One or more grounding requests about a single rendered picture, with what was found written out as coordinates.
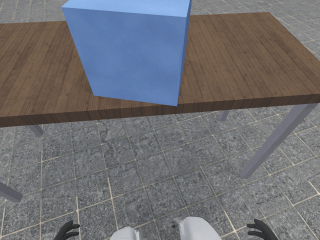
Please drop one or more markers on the right robot thigh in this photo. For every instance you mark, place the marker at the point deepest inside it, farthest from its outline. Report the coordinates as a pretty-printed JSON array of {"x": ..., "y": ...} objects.
[{"x": 196, "y": 228}]

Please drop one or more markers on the robot right hand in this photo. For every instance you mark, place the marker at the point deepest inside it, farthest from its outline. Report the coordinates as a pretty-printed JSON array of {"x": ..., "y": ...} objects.
[{"x": 265, "y": 233}]

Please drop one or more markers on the carton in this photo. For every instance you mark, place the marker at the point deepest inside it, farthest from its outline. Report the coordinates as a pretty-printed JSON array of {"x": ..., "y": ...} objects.
[{"x": 131, "y": 49}]

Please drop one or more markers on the robot left hand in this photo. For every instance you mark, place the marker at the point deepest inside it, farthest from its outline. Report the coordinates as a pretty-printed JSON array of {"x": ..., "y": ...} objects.
[{"x": 63, "y": 235}]

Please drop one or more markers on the table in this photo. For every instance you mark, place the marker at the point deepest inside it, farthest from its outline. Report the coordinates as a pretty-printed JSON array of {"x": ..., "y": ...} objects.
[{"x": 232, "y": 61}]

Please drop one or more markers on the left robot thigh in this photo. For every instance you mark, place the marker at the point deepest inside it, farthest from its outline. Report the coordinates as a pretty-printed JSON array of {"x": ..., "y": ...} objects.
[{"x": 126, "y": 234}]

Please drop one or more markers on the robot thigh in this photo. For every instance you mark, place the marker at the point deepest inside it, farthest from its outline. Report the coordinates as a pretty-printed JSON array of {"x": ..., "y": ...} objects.
[
  {"x": 126, "y": 234},
  {"x": 196, "y": 228}
]

